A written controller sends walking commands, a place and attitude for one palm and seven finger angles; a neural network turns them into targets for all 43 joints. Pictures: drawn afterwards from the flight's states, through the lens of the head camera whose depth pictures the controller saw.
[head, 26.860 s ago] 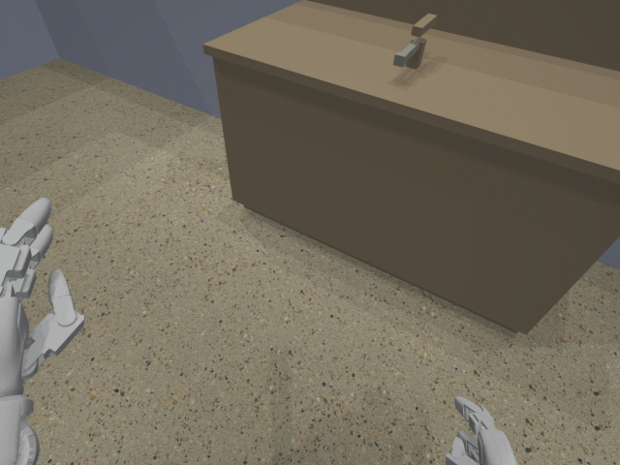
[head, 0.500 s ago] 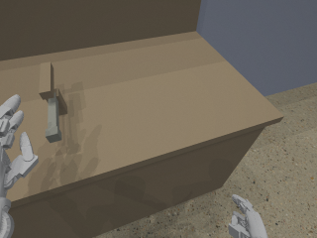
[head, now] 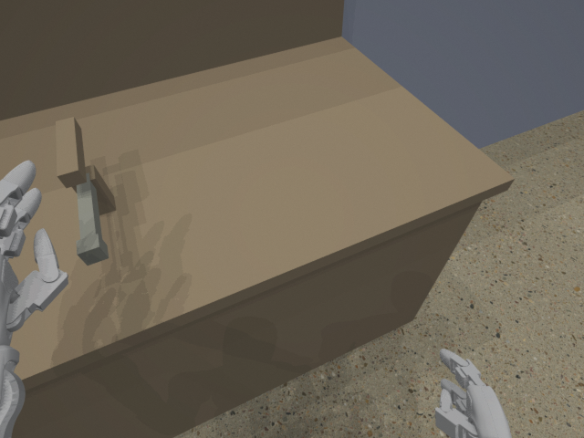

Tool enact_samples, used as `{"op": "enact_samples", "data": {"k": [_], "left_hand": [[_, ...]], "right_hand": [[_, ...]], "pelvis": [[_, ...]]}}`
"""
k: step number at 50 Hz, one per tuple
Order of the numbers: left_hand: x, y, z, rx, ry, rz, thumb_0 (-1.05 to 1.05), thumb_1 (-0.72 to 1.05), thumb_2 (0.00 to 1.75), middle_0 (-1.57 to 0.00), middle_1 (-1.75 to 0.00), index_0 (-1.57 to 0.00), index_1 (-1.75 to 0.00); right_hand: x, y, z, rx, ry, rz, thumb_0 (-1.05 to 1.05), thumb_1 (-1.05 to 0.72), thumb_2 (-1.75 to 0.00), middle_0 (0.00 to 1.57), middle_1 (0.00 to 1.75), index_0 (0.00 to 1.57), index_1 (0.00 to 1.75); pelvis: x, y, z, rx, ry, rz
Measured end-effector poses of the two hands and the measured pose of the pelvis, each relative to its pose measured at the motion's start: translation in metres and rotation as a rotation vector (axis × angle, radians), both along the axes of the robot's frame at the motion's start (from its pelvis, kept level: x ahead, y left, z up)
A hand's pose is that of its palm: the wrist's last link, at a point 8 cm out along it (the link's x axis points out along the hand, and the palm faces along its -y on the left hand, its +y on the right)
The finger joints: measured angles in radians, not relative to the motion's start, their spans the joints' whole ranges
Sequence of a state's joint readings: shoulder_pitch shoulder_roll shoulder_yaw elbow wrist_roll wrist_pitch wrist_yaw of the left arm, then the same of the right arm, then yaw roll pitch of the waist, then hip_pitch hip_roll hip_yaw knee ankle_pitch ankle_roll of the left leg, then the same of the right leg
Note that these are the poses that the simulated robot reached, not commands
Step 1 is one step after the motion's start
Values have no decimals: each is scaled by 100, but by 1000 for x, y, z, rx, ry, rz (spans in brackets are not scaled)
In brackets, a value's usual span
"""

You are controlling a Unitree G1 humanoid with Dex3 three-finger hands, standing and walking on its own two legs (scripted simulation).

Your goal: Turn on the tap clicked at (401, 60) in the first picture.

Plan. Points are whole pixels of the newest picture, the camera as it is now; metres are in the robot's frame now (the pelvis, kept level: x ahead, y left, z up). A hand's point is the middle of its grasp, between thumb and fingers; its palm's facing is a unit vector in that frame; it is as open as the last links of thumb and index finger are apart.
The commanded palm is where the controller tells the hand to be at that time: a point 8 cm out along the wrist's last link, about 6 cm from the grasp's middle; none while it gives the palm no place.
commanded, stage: come to a stop and stand still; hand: left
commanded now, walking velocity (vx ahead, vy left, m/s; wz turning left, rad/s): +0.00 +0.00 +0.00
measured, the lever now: (92, 249) +0.33 +0.29 +0.08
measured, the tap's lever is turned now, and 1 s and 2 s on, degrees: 0 0 0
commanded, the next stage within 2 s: look again from close up in 0.84 s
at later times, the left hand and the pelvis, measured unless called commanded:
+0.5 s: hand out of the picture +0.21 +0.30 +0.16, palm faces +0.38 -0.86 -0.34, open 7.4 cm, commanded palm +0.16 +0.34 +0.18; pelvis +0.00 +0.06 +0.01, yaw +0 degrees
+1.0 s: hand out of the picture +0.22 +0.32 +0.17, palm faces +0.39 -0.85 -0.35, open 7.4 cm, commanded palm +0.16 +0.35 +0.18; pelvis +0.01 +0.07 +0.01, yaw +2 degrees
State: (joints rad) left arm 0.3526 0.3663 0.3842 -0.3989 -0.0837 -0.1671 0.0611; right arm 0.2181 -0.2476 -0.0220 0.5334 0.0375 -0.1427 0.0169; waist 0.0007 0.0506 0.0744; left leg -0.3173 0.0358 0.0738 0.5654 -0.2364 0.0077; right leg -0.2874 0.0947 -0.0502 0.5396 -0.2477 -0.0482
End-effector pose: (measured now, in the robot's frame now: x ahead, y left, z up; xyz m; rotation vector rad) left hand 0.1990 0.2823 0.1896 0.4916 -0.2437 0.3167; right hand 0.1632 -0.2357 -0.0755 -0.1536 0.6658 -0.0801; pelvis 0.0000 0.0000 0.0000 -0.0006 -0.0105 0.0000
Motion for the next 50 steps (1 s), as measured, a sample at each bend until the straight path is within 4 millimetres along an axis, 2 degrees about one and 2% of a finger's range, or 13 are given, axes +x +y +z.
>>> {"op": "enact_samples", "data": {"k": [2,4,7,10,13,16,22,28,36,43,50], "left_hand": [[-10,-17,-16,-34,63,-66,1,90,90,-20,-30,-20,-30],[-21,-19,-24,-45,91,-92,1,89,90,-21,-30,-21,-30],[-34,0,-24,-46,58,-43,1,88,90,-22,-30,-22,-30],[-39,27,-13,-45,-44,41,2,88,90,-22,-30,-22,-30],[-40,46,0,-69,-137,99,2,88,90,-22,-30,-22,-30],[-36,51,4,-93,-167,96,2,89,90,-21,-30,-21,-30],[-25,51,-7,-96,-80,13,1,89,90,-21,-30,-21,-30],[-24,71,-15,-71,-32,27,1,89,90,-21,-30,-21,-30],[-21,81,1,-57,-110,30,2,89,90,-21,-30,-21,-30],[-15,81,-7,-57,-50,19,1,89,90,-21,-30,-21,-30],[-21,79,-10,-67,-39,31,2,89,90,-21,-30,-21,-30]], "right_hand": [[-6,1,0,-3,-5,-28,2,-90,-90,20,30,21,30],[-13,4,1,-18,11,-46,2,-90,-90,20,30,21,30],[-22,11,6,-56,44,-40,2,-90,-90,20,30,20,30],[-24,20,9,-98,60,-3,2,-90,-90,20,30,20,30],[-22,32,13,-108,56,30,2,-90,-90,20,30,20,30],[-15,46,18,-93,16,43,2,-90,-90,20,30,20,30],[-3,75,26,-45,-42,41,2,-90,-90,20,30,21,30],[2,93,28,-48,-20,59,2,-90,-90,20,30,21,30],[9,99,22,-70,34,89,2,-90,-90,20,30,21,30],[14,98,22,-58,31,57,2,-90,-90,20,30,21,30],[15,92,24,-72,33,56,2,-90,-90,20,30,21,30]], "pelvis": [[-1,3,-1,-2,-7,3],[-2,3,0,-4,-9,7],[-3,4,1,-8,-4,8],[-6,11,2,-21,-4,16],[-8,21,6,-17,-16,9],[-9,34,8,-16,-23,5],[-6,52,10,-17,-22,1],[-2,61,11,-19,-16,7],[5,72,10,-23,-15,20],[8,73,10,-25,-14,22],[7,69,10,-25,-15,26]]}}
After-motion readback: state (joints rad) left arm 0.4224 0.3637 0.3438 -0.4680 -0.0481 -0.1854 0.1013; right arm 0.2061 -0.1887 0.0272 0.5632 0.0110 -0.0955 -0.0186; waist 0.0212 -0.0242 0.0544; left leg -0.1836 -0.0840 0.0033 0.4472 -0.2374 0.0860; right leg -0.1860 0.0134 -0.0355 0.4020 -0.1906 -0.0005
